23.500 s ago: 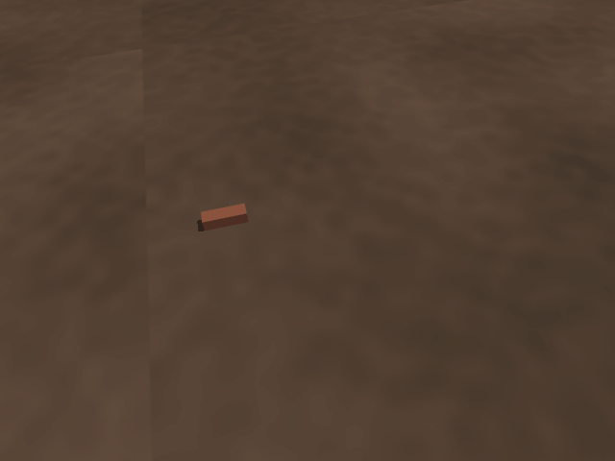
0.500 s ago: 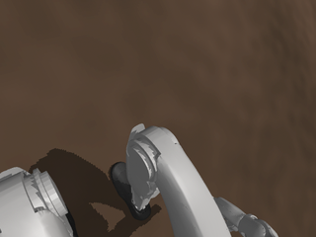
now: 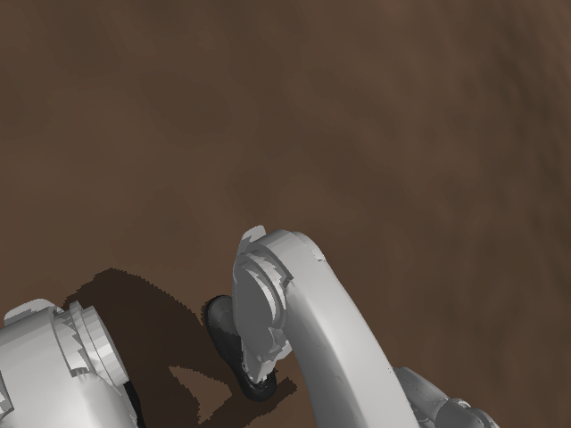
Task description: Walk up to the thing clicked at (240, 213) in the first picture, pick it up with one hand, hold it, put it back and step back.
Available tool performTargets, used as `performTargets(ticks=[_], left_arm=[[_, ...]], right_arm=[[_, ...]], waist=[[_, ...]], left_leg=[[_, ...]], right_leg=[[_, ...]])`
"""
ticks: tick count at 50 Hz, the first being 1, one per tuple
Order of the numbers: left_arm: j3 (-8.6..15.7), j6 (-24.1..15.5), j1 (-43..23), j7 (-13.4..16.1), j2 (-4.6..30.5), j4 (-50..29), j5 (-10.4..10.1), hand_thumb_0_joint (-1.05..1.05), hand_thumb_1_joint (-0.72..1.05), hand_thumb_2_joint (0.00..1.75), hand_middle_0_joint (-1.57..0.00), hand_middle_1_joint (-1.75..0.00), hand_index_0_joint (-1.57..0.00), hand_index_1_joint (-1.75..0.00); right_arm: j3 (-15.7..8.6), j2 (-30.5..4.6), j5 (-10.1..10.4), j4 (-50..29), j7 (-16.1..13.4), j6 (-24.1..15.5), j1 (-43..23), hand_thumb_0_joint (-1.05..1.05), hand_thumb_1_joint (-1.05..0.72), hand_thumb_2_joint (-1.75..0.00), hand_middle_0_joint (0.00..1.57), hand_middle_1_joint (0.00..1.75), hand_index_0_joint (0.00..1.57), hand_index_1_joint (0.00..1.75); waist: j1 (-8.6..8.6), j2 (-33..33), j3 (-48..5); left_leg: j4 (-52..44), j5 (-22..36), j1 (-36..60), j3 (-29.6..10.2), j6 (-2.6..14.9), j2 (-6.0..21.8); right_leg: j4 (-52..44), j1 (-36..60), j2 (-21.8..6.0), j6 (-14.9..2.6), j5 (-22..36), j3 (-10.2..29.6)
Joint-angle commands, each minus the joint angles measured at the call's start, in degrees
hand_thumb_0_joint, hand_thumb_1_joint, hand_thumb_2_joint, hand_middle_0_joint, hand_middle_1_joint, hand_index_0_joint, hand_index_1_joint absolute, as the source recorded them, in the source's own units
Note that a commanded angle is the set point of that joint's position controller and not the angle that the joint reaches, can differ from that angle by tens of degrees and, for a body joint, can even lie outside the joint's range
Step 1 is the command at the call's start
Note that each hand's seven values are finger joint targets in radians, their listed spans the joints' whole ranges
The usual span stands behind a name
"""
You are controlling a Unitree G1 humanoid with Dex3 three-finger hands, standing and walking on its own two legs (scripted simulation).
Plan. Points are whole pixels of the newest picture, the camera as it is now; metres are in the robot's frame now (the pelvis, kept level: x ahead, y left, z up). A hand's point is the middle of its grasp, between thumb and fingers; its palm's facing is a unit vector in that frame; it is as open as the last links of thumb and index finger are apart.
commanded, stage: settle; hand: left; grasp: from above
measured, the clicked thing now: out of the picture +0.43 +0.35 -0.28
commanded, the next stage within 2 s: lift in 0.64 s
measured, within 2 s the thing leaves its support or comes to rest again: leaves its support in 0.06 s
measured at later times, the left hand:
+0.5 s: hand out of the picture +0.41 +0.35 -0.17, palm faces -0.45 -0.13 -0.88, open 10.1 cm
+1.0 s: hand out of the picture +0.40 +0.36 -0.10, palm faces -0.44 -0.15 -0.88, open 10.1 cm
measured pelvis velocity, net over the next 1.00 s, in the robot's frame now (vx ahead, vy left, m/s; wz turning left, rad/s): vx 0.00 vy -0.01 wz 0.14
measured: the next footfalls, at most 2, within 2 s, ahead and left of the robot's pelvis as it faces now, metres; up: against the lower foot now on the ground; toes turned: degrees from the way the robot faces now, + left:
none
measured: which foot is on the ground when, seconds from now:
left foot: down 0.00-1.00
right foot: down 0.00-1.00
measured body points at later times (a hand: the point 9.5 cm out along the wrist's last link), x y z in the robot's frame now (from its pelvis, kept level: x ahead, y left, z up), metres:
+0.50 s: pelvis +0.00 +0.00 +0.02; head +0.22 +0.11 +0.39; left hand +0.43 +0.35 -0.12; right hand +0.11 -0.26 -0.07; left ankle +0.07 +0.12 -0.27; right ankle +0.11 -0.09 -0.27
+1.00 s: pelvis +0.00 -0.01 +0.05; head +0.22 +0.09 +0.44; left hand +0.41 +0.36 -0.05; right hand +0.11 -0.26 -0.06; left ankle +0.07 +0.12 -0.27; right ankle +0.11 -0.09 -0.27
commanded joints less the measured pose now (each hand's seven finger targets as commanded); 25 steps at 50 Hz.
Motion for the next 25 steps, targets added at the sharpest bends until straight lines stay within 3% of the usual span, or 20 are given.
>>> performTargets(ticks=[1, 2, 3, 4, 5, 7, 8, 10, 12, 13, 14, 15, 16, 17, 20, 21, 22, 23, 24, 25], left_arm=[[2.5, 0.3, -14.2, 1.5, 15.9, -11.5, -0.4, 0.0, 0.5, 0.85, -0.86, -0.86, -0.88, -0.84], [4.2, 0.3, -13.7, 1.5, 17.0, -14.5, -0.8, 0.0, 0.51, 0.87, -0.87, -0.85, -0.89, -0.84], [3.9, 0.4, -13.4, 1.1, 15.6, -16.1, -0.5, 0.0, 0.52, 0.86, -0.88, -0.85, -0.9, -0.83], [2.2, 0.3, -13.2, 0.7, 12.3, -19.1, -1.5, 0.0, 0.52, 0.84, -0.87, -0.85, -0.9, -0.83], [2.4, 0.4, -12.5, 0.4, 12.6, -19.0, -1.4, 0.0, 0.52, 0.85, -0.87, -0.85, -0.89, -0.83], [-0.6, 0.8, -13.4, -1.2, 8.1, -19.8, -1.3, 0.0, 0.5, 0.81, -0.85, -0.84, -0.87, -0.81], [1.9, 1.2, -13.5, -1.3, 11.1, -21.4, -1.2, 0.0, 0.51, 0.81, -0.85, -0.84, -0.87, -0.81], [3.3, 2.0, -11.8, -2.1, 10.7, -22.5, -1.7, 0.0, 0.53, 0.83, -0.87, -0.82, -0.89, -0.8], [1.0, 2.8, -10.5, -3.4, 4.9, -21.7, -2.7, 0.0, 0.57, 0.85, -0.9, -0.82, -0.92, -0.8], [-4.1, 2.8, -13.3, -4.7, -1.2, -22.6, -3.2, 0.0, 0.56, 0.82, -0.89, -0.83, -0.91, -0.8], [-2.6, 3.3, -11.6, -5.4, 1.5, -19.8, -3.4, 0.0, 0.54, 0.79, -0.87, -0.83, -0.9, -0.8], [-4.2, 3.6, -12.6, -6.4, 0.2, -21.2, -3.3, 0.0, 0.52, 0.8, -0.86, -0.83, -0.88, -0.8], [-3.8, 3.8, -11.5, -7.2, 0.7, -20.0, -3.4, 0.0, 0.5, 0.78, -0.84, -0.82, -0.86, -0.79], [-1.8, 3.9, -12.3, -7.8, 4.0, -20.3, -3.5, 0.0, 0.51, 0.8, -0.84, -0.84, -0.87, -0.82], [-3.0, 4.0, -12.6, -9.9, 0.6, -21.3, -3.7, 0.0, 0.53, 0.84, -0.88, -0.84, -0.9, -0.82], [-6.7, 3.6, -15.4, -11.0, -3.6, -23.2, -4.5, 0.0, 0.51, 0.83, -0.88, -0.82, -0.9, -0.81], [-1.6, 3.6, -13.8, -10.7, 3.7, -22.7, -4.0, 0.0, 0.51, 0.84, -0.87, -0.84, -0.89, -0.83], [-2.4, 3.4, -14.7, -11.4, 3.7, -24.8, -3.6, 0.0, 0.51, 0.83, -0.88, -0.83, -0.89, -0.81], [-4.6, 2.8, -15.2, -12.1, 0.0, -24.8, -4.6, 0.0, 0.49, 0.81, -0.87, -0.8, -0.88, -0.79], [0.3, 2.6, -14.4, -11.6, 6.4, -24.8, -4.0, 0.0, 0.49, 0.84, -0.87, -0.83, -0.88, -0.82]], right_arm=[[-7.3, -17.9, 0.9, 1.1, -0.5, 0.1, 10.0, 0.0, -0.91, -0.9, 0.2, 0.3, 0.2, 0.3], [-8.4, -18.4, 1.0, 1.6, -0.7, 0.5, 10.6, 0.0, -0.91, -0.9, 0.2, 0.3, 0.2, 0.3], [-8.8, -17.7, 1.0, 1.8, -0.4, 0.5, 11.3, 0.0, -0.92, -0.91, 0.2, 0.3, 0.2, 0.3], [-9.5, -17.5, 1.4, 1.4, -0.3, 0.5, 10.0, 0.0, -0.91, -0.91, 0.2, 0.3, 0.2, 0.3], [-10.1, -17.7, 1.7, 2.0, -0.3, 0.7, 10.0, 0.0, -0.92, -0.91, 0.2, 0.3, 0.2, 0.3], [-11.0, -17.1, 2.3, 1.3, 0.1, 0.6, 9.8, 0.0, -0.91, -0.9, 0.2, 0.3, 0.2, 0.3], [-12.1, -17.7, 2.6, 2.3, 0.1, 0.9, 10.9, 0.0, -0.91, -0.9, 0.2, 0.3, 0.2, 0.3], [-13.0, -16.6, 3.4, 3.2, -0.1, 1.6, 12.7, 0.0, -0.91, -0.9, 0.2, 0.3, 0.2, 0.3], [-14.2, -16.6, 3.8, 3.3, -0.2, 2.2, 12.8, 0.0, -0.91, -0.9, 0.2, 0.3, 0.2, 0.3], [-13.7, -15.3, 4.5, 1.7, -0.1, 2.3, 10.9, 0.0, -0.91, -0.9, 0.2, 0.3, 0.2, 0.3], [-14.0, -15.8, 4.7, 2.7, -0.2, 2.5, 11.6, 0.0, -0.91, -0.9, 0.2, 0.3, 0.2, 0.3], [-14.1, -15.7, 5.2, 1.8, -0.6, 2.8, 11.4, 0.0, -0.91, -0.9, 0.2, 0.3, 0.2, 0.3], [-14.6, -15.8, 5.5, 2.2, -0.9, 3.2, 12.0, 0.0, -0.91, -0.9, 0.2, 0.3, 0.2, 0.3], [-14.9, -16.0, 5.7, 3.3, -1.3, 3.7, 12.9, 0.0, -0.91, -0.9, 0.2, 0.3, 0.2, 0.3], [-15.2, -14.6, 5.7, 3.2, -1.8, 5.0, 14.3, 0.0, -0.91, -0.9, 0.2, 0.3, 0.2, 0.3], [-14.7, -13.5, 6.2, 1.5, -1.9, 4.9, 12.2, 0.0, -0.92, -0.91, 0.2, 0.3, 0.2, 0.3], [-15.2, -14.6, 6.2, 2.9, -2.4, 5.3, 13.6, 0.0, -0.91, -0.9, 0.2, 0.3, 0.2, 0.3], [-15.0, -14.1, 6.3, 1.6, -2.7, 5.6, 13.3, 0.0, -0.92, -0.91, 0.2, 0.3, 0.2, 0.3], [-14.8, -13.3, 6.5, 1.6, -3.0, 5.8, 12.8, 0.0, -0.92, -0.91, 0.2, 0.3, 0.2, 0.3], [-15.4, -13.8, 6.4, 3.0, -3.5, 6.4, 14.1, 0.0, -0.92, -0.91, 0.2, 0.3, 0.2, 0.3]], waist=[[-0.53, 36.2, -40.0], [0.79, 38.8, -42.9], [0.71, 40.2, -43.7], [1.78, 41.8, -45.9], [1.61, 42.3, -46.3], [0.57, 41.1, -44.2], [1.6, 41.0, -45.6], [3.12, 40.4, -46.6], [2.58, 37.7, -46.1], [1.73, 36.7, -44.9], [2.24, 33.9, -43.6], [2.74, 33.0, -44.1], [3.04, 32.4, -44.1], [3.62, 31.6, -44.2], [2.92, 28.4, -44.8], [2.88, 27.1, -44.0], [3.72, 26.7, -45.3], [4.27, 26.8, -45.6], [3.88, 25.9, -45.7], [4.5, 25.4, -47.4]], left_leg=[[-15.0, 14.4, 29.6, 2.9, -2.4, 1.3], [-15.9, 15.4, 31.1, 3.2, -2.65, 1.2], [-16.0, 16.5, 32.9, 3.2, -2.99, 1.2], [-17.1, 17.0, 35.0, 2.9, -3.4, 1.2], [-17.3, 17.2, 36.1, 2.5, -3.58, 1.3], [-17.5, 15.4, 34.8, 2.5, -3.53, 1.0], [-17.5, 15.7, 34.9, 2.8, -3.33, 0.9], [-18.2, 15.9, 33.7, 3.4, -3.08, 0.6], [-19.4, 15.3, 33.0, 3.6, -2.87, 0.3], [-19.8, 13.3, 31.5, 3.8, -2.54, 0.2], [-19.4, 12.2, 29.8, 4.2, -1.94, 0.2], [-20.1, 10.9, 29.0, 4.3, -1.74, -0.2], [-20.5, 11.1, 28.8, 4.4, -1.77, -0.3], [-20.5, 9.1, 27.6, 4.6, -1.44, -0.4], [-19.9, 9.8, 26.8, 5.5, -1.11, -0.8], [-20.2, 8.3, 26.3, 5.6, -0.88, -1.1], [-20.0, 9.7, 26.7, 5.8, -0.75, -1.0], [-19.6, 9.8, 26.1, 6.4, -0.72, -1.3], [-19.5, 10.0, 25.6, 6.7, -0.68, -1.5], [-18.7, 10.4, 24.9, 7.3, -0.52, -1.4]], right_leg=[[-10.6, 19.7, 2.5, -1.34, 16.7, 0.2], [-10.7, 20.7, 2.4, -1.67, 16.9, 0.6], [-10.1, 19.9, 2.1, -1.77, 17.5, 0.5], [-9.9, 18.7, 2.1, -2.02, 17.2, 0.3], [-9.3, 17.5, 1.9, -2.12, 17.1, 0.0], [-9.1, 14.8, 1.7, -2.1, 15.5, 0.2], [-9.5, 15.0, 1.5, -1.97, 16.0, 0.4], [-10.3, 14.6, 1.3, -2.08, 15.8, 1.1], [-11.1, 13.9, 1.1, -2.07, 15.5, 1.3], [-11.7, 12.7, 1.2, -2.2, 14.3, 1.5], [-12.5, 13.0, 1.4, -1.99, 13.7, 1.9], [-13.1, 12.7, 1.2, -2.02, 12.5, 2.2], [-13.0, 13.0, 1.0, -2.05, 12.6, 2.4], [-13.2, 12.7, 1.0, -2.16, 10.8, 3.0], [-14.3, 15.8, 0.9, -2.04, 10.9, 4.4], [-15.0, 14.4, 0.8, -2.04, 9.4, 4.5], [-15.2, 16.3, 0.9, -1.84, 10.4, 4.7], [-15.1, 17.0, 0.8, -2.01, 9.8, 5.7], [-15.9, 17.2, 0.7, -1.98, 9.8, 5.7], [-15.9, 19.7, 0.9, -1.95, 9.7, 6.7]])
